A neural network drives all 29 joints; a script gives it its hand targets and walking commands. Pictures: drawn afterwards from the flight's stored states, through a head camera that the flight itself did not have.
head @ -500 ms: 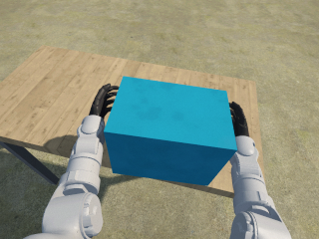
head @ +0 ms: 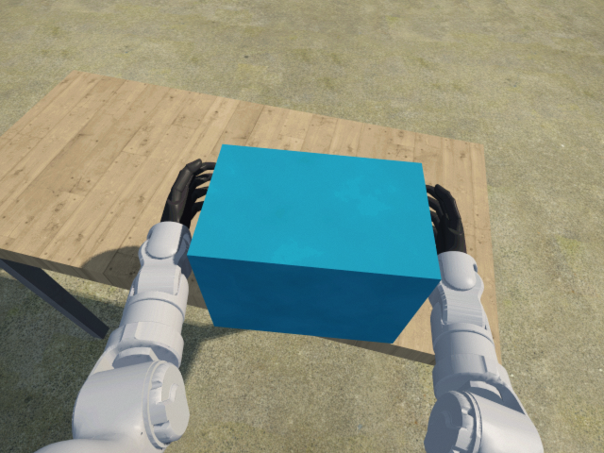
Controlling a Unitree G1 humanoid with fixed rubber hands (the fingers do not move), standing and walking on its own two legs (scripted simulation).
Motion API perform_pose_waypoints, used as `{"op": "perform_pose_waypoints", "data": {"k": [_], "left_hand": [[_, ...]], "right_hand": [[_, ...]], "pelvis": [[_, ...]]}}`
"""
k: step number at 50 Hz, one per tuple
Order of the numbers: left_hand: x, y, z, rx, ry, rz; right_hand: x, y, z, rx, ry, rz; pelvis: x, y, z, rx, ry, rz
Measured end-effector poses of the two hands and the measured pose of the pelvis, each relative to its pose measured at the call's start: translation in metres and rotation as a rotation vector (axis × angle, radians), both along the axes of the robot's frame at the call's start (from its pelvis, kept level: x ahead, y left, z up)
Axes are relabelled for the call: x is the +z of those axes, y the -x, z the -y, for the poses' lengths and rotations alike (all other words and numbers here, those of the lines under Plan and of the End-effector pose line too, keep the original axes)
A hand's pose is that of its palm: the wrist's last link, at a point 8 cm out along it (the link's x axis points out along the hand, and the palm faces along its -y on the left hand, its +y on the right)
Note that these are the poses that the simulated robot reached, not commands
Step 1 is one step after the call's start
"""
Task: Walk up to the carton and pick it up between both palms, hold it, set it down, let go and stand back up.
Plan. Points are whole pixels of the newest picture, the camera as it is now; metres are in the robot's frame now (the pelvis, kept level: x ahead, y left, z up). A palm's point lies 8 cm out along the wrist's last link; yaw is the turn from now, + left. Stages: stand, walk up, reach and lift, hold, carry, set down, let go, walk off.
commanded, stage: set down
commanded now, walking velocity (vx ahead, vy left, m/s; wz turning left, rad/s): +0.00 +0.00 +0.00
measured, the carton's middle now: (312, 249) +0.39 -0.04 +0.01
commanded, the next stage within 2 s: none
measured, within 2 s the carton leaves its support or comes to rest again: neither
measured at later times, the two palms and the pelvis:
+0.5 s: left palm (179, 220) +0.41 +0.15 +0.06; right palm (446, 244) +0.36 -0.22 +0.05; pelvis -0.01 +0.00 +0.00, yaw +0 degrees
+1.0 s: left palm (185, 215) +0.44 +0.15 +0.03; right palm (457, 249) +0.37 -0.26 +0.01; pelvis -0.02 +0.00 -0.02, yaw -5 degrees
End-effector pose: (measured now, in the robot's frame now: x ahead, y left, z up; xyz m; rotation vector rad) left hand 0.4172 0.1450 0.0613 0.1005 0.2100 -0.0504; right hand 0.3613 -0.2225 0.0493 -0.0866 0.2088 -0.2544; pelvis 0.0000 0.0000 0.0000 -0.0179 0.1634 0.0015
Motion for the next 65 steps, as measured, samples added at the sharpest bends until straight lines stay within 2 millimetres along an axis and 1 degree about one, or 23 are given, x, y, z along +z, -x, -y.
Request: {"op": "perform_pose_waypoints", "data": {"k": [7, 28, 32, 37, 41, 44, 50, 57, 61, 65], "left_hand": [[-0.005, 0.002, -0.002, 0.004, 0.007, 0.000], [-0.006, 0.002, -0.002, 0.005, 0.012, 0.005], [-0.008, -0.001, -0.002, 0.002, 0.000, -0.002], [-0.019, -0.009, -0.002, 0.018, 0.003, -0.031], [-0.023, -0.016, -0.003, 0.038, 0.014, -0.029], [-0.023, -0.021, -0.003, 0.041, 0.018, -0.015], [-0.031, -0.024, -0.003, 0.033, 0.023, -0.017], [-0.038, -0.025, -0.008, 0.041, 0.038, -0.020], [-0.033, -0.027, -0.013, 0.048, 0.035, -0.004], [-0.021, -0.028, -0.019, 0.051, 0.034, 0.013]], "right_hand": [[0.000, -0.001, -0.001, 0.004, 0.001, 0.003], [-0.003, -0.001, -0.001, 0.002, -0.014, 0.016], [-0.011, -0.005, 0.001, 0.001, -0.052, -0.011], [-0.025, -0.013, 0.005, 0.012, -0.090, -0.059], [-0.030, -0.020, 0.010, 0.009, -0.095, -0.047], [-0.032, -0.021, 0.016, -0.004, -0.097, -0.036], [-0.041, -0.013, 0.035, -0.035, -0.090, -0.047], [-0.040, -0.004, 0.058, -0.049, -0.060, -0.045], [-0.034, -0.006, 0.064, -0.039, -0.064, -0.030], [-0.024, -0.010, 0.067, -0.025, -0.066, -0.017]], "pelvis": [[0.000, 0.002, 0.001, 0.001, -0.002, -0.014], [-0.002, 0.009, 0.003, -0.015, -0.008, -0.043], [-0.004, 0.011, 0.003, -0.032, -0.011, -0.072], [-0.010, 0.013, 0.003, -0.063, -0.015, -0.158], [-0.016, 0.016, 0.003, -0.076, -0.018, -0.211], [-0.018, 0.018, 0.002, -0.076, -0.019, -0.232], [-0.021, 0.019, 0.002, -0.087, -0.021, -0.258], [-0.023, 0.019, 0.004, -0.105, -0.029, -0.279], [-0.024, 0.019, 0.005, -0.112, -0.033, -0.286], [-0.023, 0.018, 0.006, -0.118, -0.032, -0.278]]}}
